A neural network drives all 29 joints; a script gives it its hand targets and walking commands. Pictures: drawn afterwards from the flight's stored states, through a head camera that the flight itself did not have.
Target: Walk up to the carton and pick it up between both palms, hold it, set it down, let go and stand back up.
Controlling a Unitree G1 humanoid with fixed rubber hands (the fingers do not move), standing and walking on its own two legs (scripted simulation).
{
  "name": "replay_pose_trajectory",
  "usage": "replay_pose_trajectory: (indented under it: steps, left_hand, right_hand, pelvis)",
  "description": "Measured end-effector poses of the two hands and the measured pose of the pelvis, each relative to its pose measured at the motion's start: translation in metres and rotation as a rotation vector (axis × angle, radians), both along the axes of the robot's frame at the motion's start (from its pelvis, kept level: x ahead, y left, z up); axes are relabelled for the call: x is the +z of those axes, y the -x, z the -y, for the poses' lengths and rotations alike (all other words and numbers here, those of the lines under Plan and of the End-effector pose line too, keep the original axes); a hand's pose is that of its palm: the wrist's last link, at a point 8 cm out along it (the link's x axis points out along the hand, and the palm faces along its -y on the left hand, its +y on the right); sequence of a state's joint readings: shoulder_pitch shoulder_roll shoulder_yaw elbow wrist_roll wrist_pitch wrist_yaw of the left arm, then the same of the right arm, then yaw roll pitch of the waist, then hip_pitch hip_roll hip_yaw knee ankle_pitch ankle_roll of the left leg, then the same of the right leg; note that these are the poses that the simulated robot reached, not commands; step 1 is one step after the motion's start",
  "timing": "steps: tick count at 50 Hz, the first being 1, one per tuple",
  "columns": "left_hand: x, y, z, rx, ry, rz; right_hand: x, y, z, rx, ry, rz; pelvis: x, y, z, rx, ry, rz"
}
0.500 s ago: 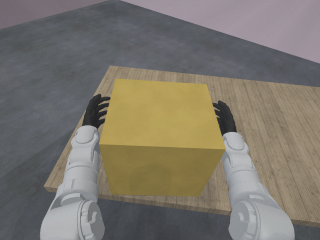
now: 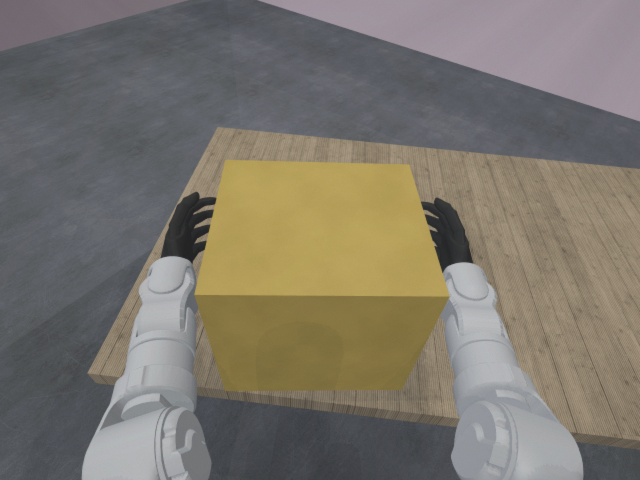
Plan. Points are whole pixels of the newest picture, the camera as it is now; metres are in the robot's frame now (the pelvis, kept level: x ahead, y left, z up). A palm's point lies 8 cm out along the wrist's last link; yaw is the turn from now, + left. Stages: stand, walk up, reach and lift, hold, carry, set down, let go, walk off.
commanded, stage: set down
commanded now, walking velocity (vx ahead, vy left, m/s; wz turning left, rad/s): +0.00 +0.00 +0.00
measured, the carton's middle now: (316, 278) +0.40 +0.03 +0.03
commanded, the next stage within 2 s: none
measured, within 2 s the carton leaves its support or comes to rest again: neither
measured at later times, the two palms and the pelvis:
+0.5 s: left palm (180, 254) +0.39 +0.21 +0.09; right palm (452, 259) +0.40 -0.14 +0.09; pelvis +0.00 +0.00 +0.00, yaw +0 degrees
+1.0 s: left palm (183, 256) +0.41 +0.22 +0.06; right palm (478, 263) +0.42 -0.19 +0.06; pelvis -0.01 +0.00 -0.02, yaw -2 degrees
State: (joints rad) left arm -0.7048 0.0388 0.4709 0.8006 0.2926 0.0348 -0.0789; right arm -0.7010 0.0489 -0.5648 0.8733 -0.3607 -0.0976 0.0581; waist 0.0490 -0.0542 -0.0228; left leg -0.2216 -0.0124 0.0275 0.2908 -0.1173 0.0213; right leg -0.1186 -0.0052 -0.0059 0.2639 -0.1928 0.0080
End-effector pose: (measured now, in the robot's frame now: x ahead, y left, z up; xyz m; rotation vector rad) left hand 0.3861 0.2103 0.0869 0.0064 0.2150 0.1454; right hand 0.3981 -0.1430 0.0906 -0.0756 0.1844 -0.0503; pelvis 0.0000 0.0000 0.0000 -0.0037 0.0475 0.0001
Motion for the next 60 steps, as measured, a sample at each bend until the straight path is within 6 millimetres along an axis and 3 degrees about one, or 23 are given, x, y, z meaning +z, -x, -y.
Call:
replay_pose_trajectory:
  steps: [29,40,44,54,60]
  left_hand:
    - [0.001,0.000,-0.001,0.002,-0.022,0.002]
    - [-0.025,-0.015,-0.001,0.046,-0.026,-0.054]
    - [-0.028,-0.021,-0.001,0.040,-0.018,-0.042]
    - [-0.025,-0.019,-0.013,0.020,-0.017,-0.028]
    - [-0.011,-0.020,-0.021,0.023,-0.011,-0.015]
  right_hand:
    - [-0.002,0.001,0.000,-0.003,-0.005,0.019]
    - [-0.039,-0.006,0.002,-0.030,-0.050,-0.129]
    - [-0.038,-0.014,0.013,-0.045,-0.049,-0.114]
    - [-0.019,-0.019,0.070,-0.094,-0.048,-0.082]
    - [-0.008,-0.022,0.078,-0.060,-0.057,-0.071]
  pelvis:
    - [0.000,0.000,0.003,-0.001,-0.004,0.023]
    - [-0.010,0.003,0.002,-0.022,0.022,-0.151]
    - [-0.016,0.005,0.002,-0.025,0.033,-0.210]
    - [-0.022,0.016,0.007,-0.032,0.027,-0.243]
    - [-0.023,0.023,0.014,-0.032,0.014,-0.270]
